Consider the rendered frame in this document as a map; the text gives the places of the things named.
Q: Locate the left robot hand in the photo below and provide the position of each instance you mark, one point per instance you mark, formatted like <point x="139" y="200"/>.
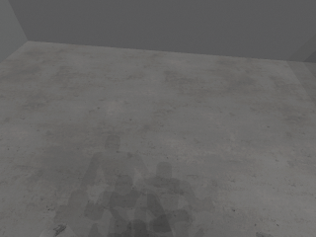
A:
<point x="53" y="230"/>

